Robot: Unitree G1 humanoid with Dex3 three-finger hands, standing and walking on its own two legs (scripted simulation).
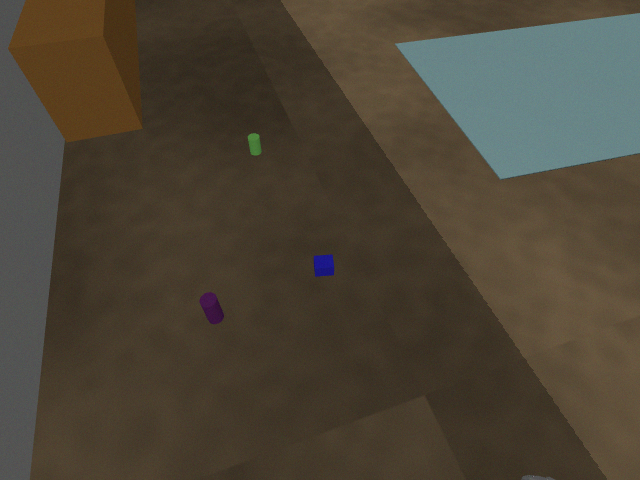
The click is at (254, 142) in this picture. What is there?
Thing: squat round
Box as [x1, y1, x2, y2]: [248, 133, 261, 155]
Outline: 252,133 248,135 248,142 250,152 255,155 260,153 261,150 259,136 255,133
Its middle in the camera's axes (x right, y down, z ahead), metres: -0.32 -0.47 +1.91
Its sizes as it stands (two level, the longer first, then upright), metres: 0.057 0.057 0.090
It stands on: the floor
